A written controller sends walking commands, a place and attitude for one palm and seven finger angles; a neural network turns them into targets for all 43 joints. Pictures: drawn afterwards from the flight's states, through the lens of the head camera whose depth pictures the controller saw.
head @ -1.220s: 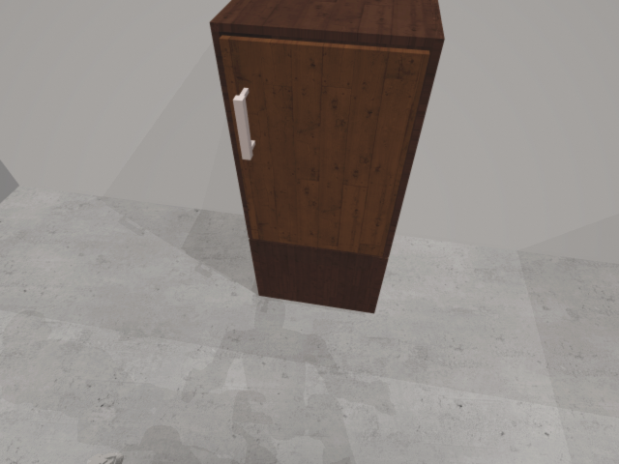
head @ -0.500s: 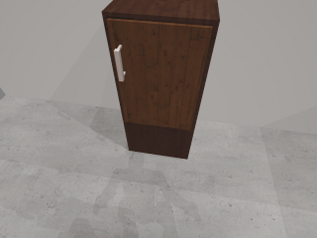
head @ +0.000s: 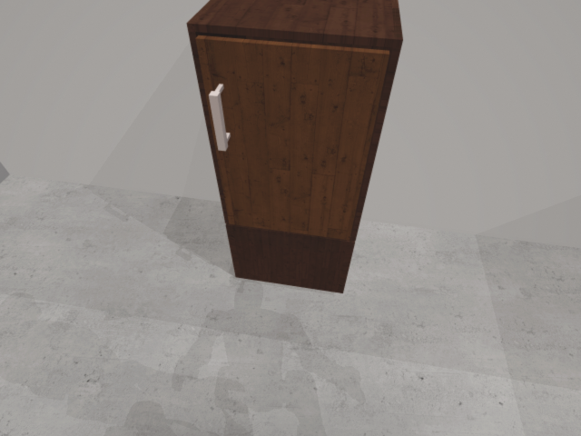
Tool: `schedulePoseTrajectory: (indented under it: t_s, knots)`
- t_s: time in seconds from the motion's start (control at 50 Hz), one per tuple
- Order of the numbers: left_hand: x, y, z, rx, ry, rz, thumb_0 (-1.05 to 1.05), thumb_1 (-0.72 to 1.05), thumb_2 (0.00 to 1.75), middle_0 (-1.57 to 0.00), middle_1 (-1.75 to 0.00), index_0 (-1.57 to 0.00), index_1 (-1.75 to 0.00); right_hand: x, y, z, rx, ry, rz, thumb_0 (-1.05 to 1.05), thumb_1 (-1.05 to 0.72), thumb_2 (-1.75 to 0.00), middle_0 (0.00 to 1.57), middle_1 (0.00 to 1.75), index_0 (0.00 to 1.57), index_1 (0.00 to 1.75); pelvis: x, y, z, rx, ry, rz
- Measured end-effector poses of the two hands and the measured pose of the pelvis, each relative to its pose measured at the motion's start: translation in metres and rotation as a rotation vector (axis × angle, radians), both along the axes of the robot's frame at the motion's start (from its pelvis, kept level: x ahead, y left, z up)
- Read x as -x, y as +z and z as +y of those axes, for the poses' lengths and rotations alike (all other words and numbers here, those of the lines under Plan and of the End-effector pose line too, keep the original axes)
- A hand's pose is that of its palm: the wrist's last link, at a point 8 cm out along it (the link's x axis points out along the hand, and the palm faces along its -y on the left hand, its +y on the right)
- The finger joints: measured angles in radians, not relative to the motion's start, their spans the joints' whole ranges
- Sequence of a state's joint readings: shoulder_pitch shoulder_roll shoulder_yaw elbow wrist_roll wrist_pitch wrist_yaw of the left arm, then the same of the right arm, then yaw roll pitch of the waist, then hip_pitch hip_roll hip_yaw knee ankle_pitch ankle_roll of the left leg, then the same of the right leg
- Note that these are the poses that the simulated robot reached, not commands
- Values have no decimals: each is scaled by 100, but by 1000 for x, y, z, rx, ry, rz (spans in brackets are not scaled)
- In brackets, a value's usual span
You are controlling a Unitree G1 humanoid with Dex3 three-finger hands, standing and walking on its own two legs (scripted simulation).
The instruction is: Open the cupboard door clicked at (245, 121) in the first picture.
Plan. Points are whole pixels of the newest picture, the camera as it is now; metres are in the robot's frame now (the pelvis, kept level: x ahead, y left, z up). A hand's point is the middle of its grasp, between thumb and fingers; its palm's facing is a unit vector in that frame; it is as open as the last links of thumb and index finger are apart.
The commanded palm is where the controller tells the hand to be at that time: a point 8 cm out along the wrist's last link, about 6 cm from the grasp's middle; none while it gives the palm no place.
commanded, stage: look at it before walking up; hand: left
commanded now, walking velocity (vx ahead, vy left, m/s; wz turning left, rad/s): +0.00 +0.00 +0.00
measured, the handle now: (221, 118) +0.78 +0.21 +0.01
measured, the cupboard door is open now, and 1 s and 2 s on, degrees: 0 0 0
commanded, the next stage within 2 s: turn to face it in 0.22 s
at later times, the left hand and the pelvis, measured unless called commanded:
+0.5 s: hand out of the picture +0.07 +0.24 -0.16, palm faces -0.03 -0.94 -0.33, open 7.4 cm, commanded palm none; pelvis +0.00 +0.00 +0.00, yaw -1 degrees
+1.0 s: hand out of the picture +0.08 +0.22 -0.19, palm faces -0.07 -0.99 -0.15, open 7.4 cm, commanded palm none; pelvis +0.08 +0.04 -0.01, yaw -6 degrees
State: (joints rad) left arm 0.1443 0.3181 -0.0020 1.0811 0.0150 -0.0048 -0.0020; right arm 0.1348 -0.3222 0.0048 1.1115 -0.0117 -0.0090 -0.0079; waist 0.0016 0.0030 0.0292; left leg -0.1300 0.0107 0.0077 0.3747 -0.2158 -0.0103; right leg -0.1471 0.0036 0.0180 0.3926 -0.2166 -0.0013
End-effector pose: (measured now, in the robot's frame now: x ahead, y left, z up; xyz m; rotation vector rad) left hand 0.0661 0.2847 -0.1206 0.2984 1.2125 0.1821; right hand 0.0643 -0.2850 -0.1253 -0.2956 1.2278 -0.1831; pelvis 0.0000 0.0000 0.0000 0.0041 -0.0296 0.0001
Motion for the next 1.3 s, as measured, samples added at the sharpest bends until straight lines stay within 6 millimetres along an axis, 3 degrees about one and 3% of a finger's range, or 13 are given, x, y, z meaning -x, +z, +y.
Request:
schedulePoseTrajectory:
  t_s: [0.46, 0.58, 0.76, 0.84, 0.9, 1.0, 1.08, 1.14, 1.22, 1.3]
  knots:
    - [0, 0, 4, -7, 4, 20, 1, 90, 90, -20, -30, -20, -30, -9, 1, 1, 3, -3, -10, 0, -90, -90, 20, 30, 20, 30, -5, 1, 1, 1, -14, 2]
    - [-1, -4, -3, 3, -10, 32, 1, 90, 90, -20, -30, -20, -30, -1, -4, 7, -12, -36, -22, 0, -90, -90, 20, 30, 20, 30, -4, -2, 1, 1, -42, 1]
    - [16, -27, -26, 107, 28, 80, 1, 90, 90, -20, -30, -20, -30, 39, -22, 40, -64, -80, 103, 0, -90, -90, 20, 30, 20, 30, -25, -10, 13, 27, -41, 11]
    - [30, -41, -24, 151, 62, 156, 1, 90, 90, -20, -30, -20, -30, 52, -22, 64, -68, -122, 158, 0, -91, -90, 20, 30, 20, 30, -43, -14, 28, 19, -54, 15]
    - [29, -43, -20, 159, 44, 237, 1, 91, 90, -20, -30, -20, -30, 65, -21, 84, -75, -178, 171, 0, -91, -90, 20, 30, 20, 30, -58, -14, 37, 16, -82, 15]
    - [-18, -38, -19, 166, 1, 230, 1, 91, 90, -20, -30, -20, -30, 97, -11, 121, -119, -259, 294, 0, -91, -90, 20, 30, 20, 30, -81, -8, 41, 16, -97, 17]
    - [-78, -35, -22, 155, -36, 156, 2, 92, 90, -20, -30, -20, -30, 113, -6, 145, -170, -304, 412, 0, -90, -90, 20, 30, 20, 30, -102, -8, 39, 13, -101, 21]
    - [-129, -35, -28, 141, -73, 90, 2, 93, 90, -20, -30, -20, -30, 114, -7, 155, -206, -337, 476, 0, -90, -90, 20, 30, 20, 30, -121, -12, 34, 8, -107, 18]
    - [-191, -39, -42, 125, -106, -22, 1, 92, 90, -20, -30, -20, -30, 96, -22, 151, -236, -362, 520, 0, -90, -90, 20, 30, 20, 30, -153, -27, 21, 2, -100, 6]
    - [-217, -36, -52, 121, -89, -87, 1, 92, 90, -20, -30, -20, -30, 43, -38, 127, -214, -342, 449, 0, -90, -90, 20, 30, 20, 30, -170, -28, 16, 21, -81, -7]
